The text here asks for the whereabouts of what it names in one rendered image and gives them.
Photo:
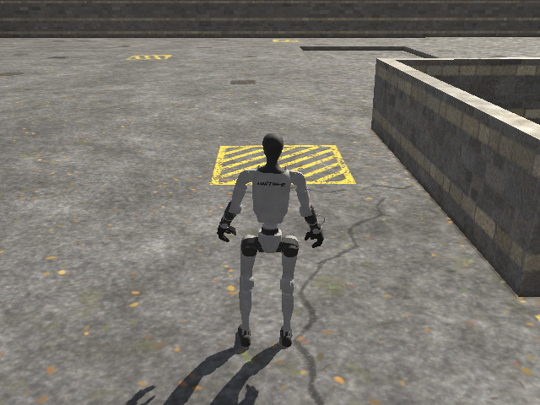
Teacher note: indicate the robot right hand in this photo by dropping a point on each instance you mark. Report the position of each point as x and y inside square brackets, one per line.
[312, 236]

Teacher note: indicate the left robot forearm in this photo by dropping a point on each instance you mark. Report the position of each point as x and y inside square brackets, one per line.
[227, 218]

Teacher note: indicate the right robot thigh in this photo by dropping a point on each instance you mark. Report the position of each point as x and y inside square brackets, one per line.
[289, 252]

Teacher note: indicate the robot right shin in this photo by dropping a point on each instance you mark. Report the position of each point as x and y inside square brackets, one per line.
[287, 308]

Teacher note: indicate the right robot upper arm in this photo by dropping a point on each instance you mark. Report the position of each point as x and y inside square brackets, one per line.
[298, 179]

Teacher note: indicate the robot left hand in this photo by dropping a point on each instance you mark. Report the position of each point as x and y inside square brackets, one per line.
[228, 231]

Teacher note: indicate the right robot forearm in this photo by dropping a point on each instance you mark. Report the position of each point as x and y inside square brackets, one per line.
[312, 221]

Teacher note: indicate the left robot upper arm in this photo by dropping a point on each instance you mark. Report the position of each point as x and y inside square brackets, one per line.
[240, 189]

